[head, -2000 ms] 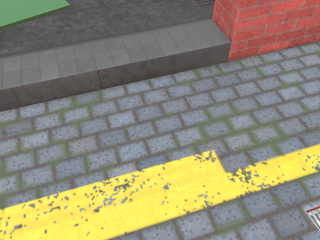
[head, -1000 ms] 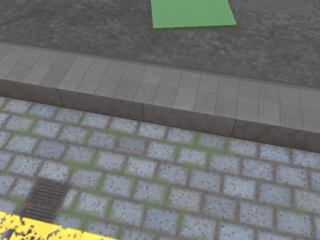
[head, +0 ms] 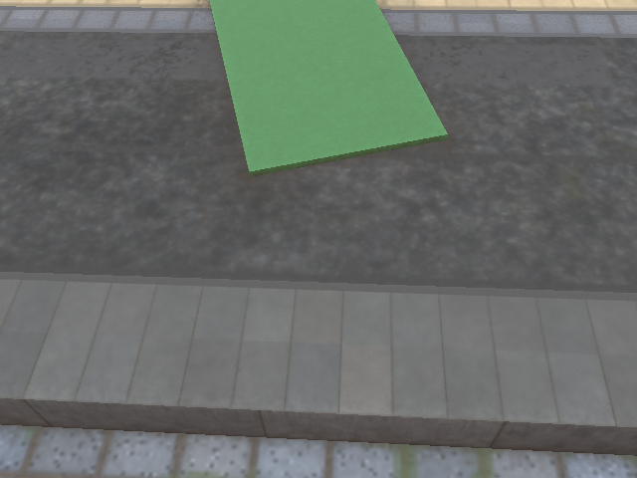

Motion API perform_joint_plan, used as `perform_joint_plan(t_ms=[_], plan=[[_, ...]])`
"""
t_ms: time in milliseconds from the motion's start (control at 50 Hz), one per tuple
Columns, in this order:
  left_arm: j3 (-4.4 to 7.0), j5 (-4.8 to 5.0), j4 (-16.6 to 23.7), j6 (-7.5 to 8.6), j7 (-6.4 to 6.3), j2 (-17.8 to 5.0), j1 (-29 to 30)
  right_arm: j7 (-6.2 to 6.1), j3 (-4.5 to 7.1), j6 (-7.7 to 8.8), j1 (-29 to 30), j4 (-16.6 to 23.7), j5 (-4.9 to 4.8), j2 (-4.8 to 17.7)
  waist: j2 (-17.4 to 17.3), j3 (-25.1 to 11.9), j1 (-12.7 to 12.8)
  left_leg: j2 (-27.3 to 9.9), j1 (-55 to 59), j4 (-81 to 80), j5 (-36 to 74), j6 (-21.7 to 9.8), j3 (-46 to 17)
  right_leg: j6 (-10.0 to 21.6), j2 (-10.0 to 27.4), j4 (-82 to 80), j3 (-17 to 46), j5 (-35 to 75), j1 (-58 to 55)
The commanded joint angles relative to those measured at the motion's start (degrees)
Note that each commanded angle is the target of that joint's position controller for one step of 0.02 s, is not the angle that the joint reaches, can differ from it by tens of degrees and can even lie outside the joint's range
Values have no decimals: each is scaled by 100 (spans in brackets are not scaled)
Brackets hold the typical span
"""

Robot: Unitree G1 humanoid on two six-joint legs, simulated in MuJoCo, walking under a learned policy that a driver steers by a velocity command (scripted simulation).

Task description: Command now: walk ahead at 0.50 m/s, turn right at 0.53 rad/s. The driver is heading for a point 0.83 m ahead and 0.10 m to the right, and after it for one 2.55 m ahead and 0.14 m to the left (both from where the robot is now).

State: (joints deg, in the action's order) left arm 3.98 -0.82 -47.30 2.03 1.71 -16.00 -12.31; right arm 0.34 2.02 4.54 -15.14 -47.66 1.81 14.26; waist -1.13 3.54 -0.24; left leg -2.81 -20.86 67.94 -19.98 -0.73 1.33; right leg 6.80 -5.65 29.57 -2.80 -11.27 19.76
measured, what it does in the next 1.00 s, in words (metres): climbs, turning right: left foot, then right foot 0.15 m higher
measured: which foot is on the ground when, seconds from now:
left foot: up 0.00-0.36, down 0.38-0.96, up 0.98-1.00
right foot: down 0.00-0.38, up 0.40-0.92, down 0.94-1.00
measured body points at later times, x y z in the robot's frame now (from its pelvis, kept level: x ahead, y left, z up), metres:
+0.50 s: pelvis +0.25 +0.03 +0.00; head +0.28 +0.04 +0.45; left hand +0.40 +0.27 -0.13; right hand +0.31 -0.26 -0.10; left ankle +0.32 +0.11 -0.73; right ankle +0.13 -0.05 -0.62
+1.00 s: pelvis +0.49 -0.16 +0.03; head +0.54 -0.18 +0.47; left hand +0.80 -0.13 -0.03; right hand +0.30 -0.32 -0.11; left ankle +0.34 +0.10 -0.64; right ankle +0.57 -0.27 -0.58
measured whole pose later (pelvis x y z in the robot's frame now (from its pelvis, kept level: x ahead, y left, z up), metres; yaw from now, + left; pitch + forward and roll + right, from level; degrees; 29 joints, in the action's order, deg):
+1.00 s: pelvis +0.49 -0.16 +0.03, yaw -23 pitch +5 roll +0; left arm -2.1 -1.2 -29.9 1.1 1.2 -6.6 3.7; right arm 2.3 2.0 5.2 -29.6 -58.8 -1.3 9.0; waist 0.8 2.3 -4.3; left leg -6.0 -4.4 43.9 -13.7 0.0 -1.5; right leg 7.3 2.4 73.4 -8.9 -24.4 53.9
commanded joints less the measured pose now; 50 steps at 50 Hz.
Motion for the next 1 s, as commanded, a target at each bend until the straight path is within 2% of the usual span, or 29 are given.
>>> perform_joint_plan(t_ms=[20, 80, 180, 240, 280, 340, 360, 380, 400, 420, 440, 460, 480, 520, 540, 600, 680, 720, 760, 800, 840, 860, 880, 900, 920, 940, 960, 980, 1000], plan=[[138, 96, 157, 83, -78, -589, -468, 11, 99, -63, -114, 409, 142, 573, 185, -535, -39, -308, -1160, -288, 277, 120, -326, 897, 1524, -1533, 1996, 2155, -1448], [186, 80, 118, 182, -83, -812, -624, 54, 51, -200, 9, 468, 152, 436, 282, -486, -92, -236, -1161, -748, 516, 298, -154, 873, 1279, -1619, 1658, 2728, -1199], [206, 82, 40, 145, -114, -847, -1067, 83, 6, -197, 1158, 812, 99, 444, 502, -209, 306, -130, -1560, -2167, 1454, 426, -107, 629, 1080, -1649, 1755, 2095, -1380], [225, 48, 27, 137, -146, -907, -1254, 79, -44, -144, 1636, 981, 47, 428, 526, -185, 478, 40, -1476, -2868, 1712, 397, -107, 582, 1130, -1375, 1904, 2476, -1634], [212, -53, 114, 128, -180, -833, -1111, 16, -91, -104, 1523, 983, 1, 383, 629, -366, 386, 211, -897, -2911, 1548, 308, -106, 491, 1169, -1016, 1943, 2938, -1479], [237, -15, 258, 155, -192, -963, -665, -79, 30, -9, 583, 745, 29, 717, 508, -603, -153, 527, 652, -3729, 1250, 90, -119, 174, 1033, -89, 2218, 3807, -1128], [216, 63, 309, 196, -158, -907, -455, -136, 99, 68, -209, 555, 76, 847, 224, -995, -635, 385, 1693, -4268, 1484, -84, -203, 55, 724, 972, 2069, 3653, -862], [76, 125, 498, 252, -135, -446, -434, -238, 211, 115, -1056, 490, 188, 1298, -404, -1679, -894, -958, 2897, -4598, 689, -356, -1456, -103, 312, 2558, 1634, 1860, -124], [-45, 175, 695, 212, -155, 91, -1292, -242, 326, 27, -838, 515, 226, 1836, -1624, -1881, -140, -2454, 3560, -5161, 1223, -982, -3909, -207, -434, 3696, 1074, -2209, 1352], [8, -53, 451, 40, -228, -434, -1302, -198, 325, -60, -450, 570, 142, 1379, -617, -1477, -76, -2407, 2967, -5175, -476, -1214, -4343, -190, 183, 4506, 923, -1941, 1861], [50, -158, 453, -20, -167, -558, -892, -161, 182, -78, -103, 678, 77, 785, -21, -786, -97, -2015, 2221, -5377, -1390, -1086, -3530, -215, 405, 4673, 882, -1444, 1957], [56, -174, 557, -47, -92, -460, -593, -129, 112, -83, 106, 671, 57, 548, -100, -371, -62, -1672, 1720, -5517, -1114, -955, -2794, -266, 519, 4892, 718, -1150, 2063], [44, -193, 637, -89, -23, -376, -488, -135, 87, -43, 71, 622, 36, 499, -360, -174, -17, -1424, 1401, -5611, -499, -824, -2115, -309, 653, 5005, 685, -917, 2094], [11, -203, 767, -194, 52, -188, -453, -132, 124, 49, -201, 433, -1, 549, -527, -205, 27, -1247, 1194, -5602, 425, -792, -1392, -392, 624, 5728, 518, -638, 2207], [-10, -202, 864, -207, 51, -104, -351, -98, 131, 97, -367, 329, -22, 531, -413, -249, 40, -1230, 1185, -5576, 662, -841, -1237, -390, 628, 5941, 634, -568, 2429], [-62, -185, 1142, -236, 24, 60, 47, -11, 142, 177, -678, 76, 7, 490, -381, -90, 42, -1274, 1186, -5698, 553, -982, -955, -435, 503, 6390, 904, -499, 3369], [-177, -220, 1640, -293, -214, 368, 918, -20, 128, 254, -1348, -371, 33, 464, -561, 8, -135, -1569, 1842, -5832, 899, -1299, -891, -379, 314, 8068, 794, -1258, 5121], [-277, -203, 2039, -233, -304, 468, 1633, -39, 126, 305, -1515, -581, 46, 517, -249, 273, -138, -1643, 2211, -6019, 593, -1152, -771, -247, 461, 8170, 872, -1755, 6060], [-343, -221, 2303, -187, -350, 591, 2171, -66, 96, 339, -1895, -862, 70, 469, -292, 333, -312, -1674, 2804, -6077, 777, -1074, -711, -96, 550, 8380, 729, -2164, 6858], [-481, -147, 2642, -111, -324, 744, 2685, -141, 50, 317, -2062, -1092, 49, 457, -280, 381, -351, -1631, 3122, -6318, 1040, -880, -391, 23, 848, 7889, 434, -2536, 7216], [-670, -166, 3075, -99, -176, 957, 3159, -250, -21, 166, -2277, -1377, -87, 229, -424, 214, -403, -1283, 2841, -6911, 1796, -879, -100, 49, 1257, 6620, -240, -2417, 6283], [-746, -95, 3025, -135, -55, 1014, 2831, -239, -42, 77, -1941, -1225, -98, 241, -317, -64, -272, -1034, 2147, -7252, 2544, -965, 323, 57, 1213, 5480, -630, -1726, 4689], [-813, 15, 2963, -163, 38, 1224, 2635, -251, -31, 28, -1813, -1165, -222, 242, -255, -382, -201, -1103, 1491, -7485, 3509, -954, 407, 208, 1141, 4438, -625, -1019, 2795], [-625, 6, 2591, -153, 66, 872, 1840, -142, -9, 55, -1665, -942, -243, 569, -293, -964, 140, -1127, 1261, -6648, 6960, -1031, 578, 235, 525, 4379, -1052, -1306, 1196], [-448, 48, 2230, -177, 25, 589, 709, -47, 135, 113, -1594, -857, -215, 1138, -728, -1760, 598, -1282, 1643, -5461, 9029, -964, 471, 246, 222, 4136, -933, -1312, 163], [-259, 47, 1858, -186, -38, 275, -657, 74, 332, 167, -1253, -776, -319, 1641, -1038, -2517, 1343, -1274, 1944, -3947, 9888, -722, 376, 333, 127, 3376, -489, -1010, -812], [-47, -46, 1690, -122, -115, -270, -1210, 202, 370, 279, -1243, -602, -482, 1501, -630, -3058, 1570, -920, 918, -1885, 7889, -446, 47, 524, 1025, 2452, 1432, -1830, -2007], [212, -68, 1327, -76, -165, -1132, -1508, 369, 269, 325, -1346, -231, -456, 607, 1819, -3559, 1242, 527, -626, 691, 685, -63, -293, 639, 2778, 54, 4588, -1318, -2841], [263, -58, 1229, -96, -156, -1062, -1078, 316, 324, 311, -1450, -282, -273, 327, 1313, -3592, 892, 618, -1111, 2581, 782, -143, -1504, 193, 2879, -807, 5540, -1078, -2393]])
